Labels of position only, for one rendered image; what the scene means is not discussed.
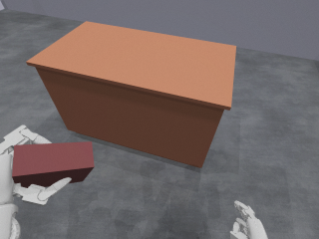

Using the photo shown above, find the left robot hand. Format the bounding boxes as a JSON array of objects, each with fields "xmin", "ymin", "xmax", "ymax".
[{"xmin": 0, "ymin": 124, "xmax": 72, "ymax": 207}]

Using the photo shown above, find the left robot forearm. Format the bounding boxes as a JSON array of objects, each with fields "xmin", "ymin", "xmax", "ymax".
[{"xmin": 0, "ymin": 203, "xmax": 21, "ymax": 239}]

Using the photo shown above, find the table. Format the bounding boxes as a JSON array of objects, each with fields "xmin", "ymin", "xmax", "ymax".
[{"xmin": 26, "ymin": 21, "xmax": 236, "ymax": 168}]

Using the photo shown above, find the sponge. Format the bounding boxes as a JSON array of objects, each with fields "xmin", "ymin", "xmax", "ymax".
[{"xmin": 12, "ymin": 141, "xmax": 95, "ymax": 188}]

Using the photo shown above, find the right robot hand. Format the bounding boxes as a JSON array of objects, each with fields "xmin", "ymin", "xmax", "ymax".
[{"xmin": 230, "ymin": 200, "xmax": 268, "ymax": 239}]

